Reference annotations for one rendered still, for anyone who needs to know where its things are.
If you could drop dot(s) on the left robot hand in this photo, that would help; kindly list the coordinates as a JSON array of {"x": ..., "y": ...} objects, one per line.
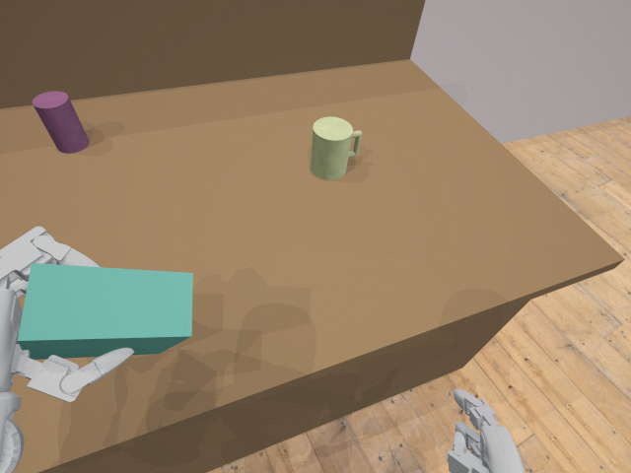
[{"x": 56, "y": 376}]

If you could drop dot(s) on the sponge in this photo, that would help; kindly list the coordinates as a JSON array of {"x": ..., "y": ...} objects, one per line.
[{"x": 81, "y": 311}]

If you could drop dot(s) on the right robot hand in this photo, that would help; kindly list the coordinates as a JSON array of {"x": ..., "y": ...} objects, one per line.
[{"x": 492, "y": 451}]

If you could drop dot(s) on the left robot forearm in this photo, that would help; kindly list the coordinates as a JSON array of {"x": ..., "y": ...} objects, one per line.
[{"x": 11, "y": 436}]

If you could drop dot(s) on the table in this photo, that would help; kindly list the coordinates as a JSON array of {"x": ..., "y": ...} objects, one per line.
[{"x": 311, "y": 299}]

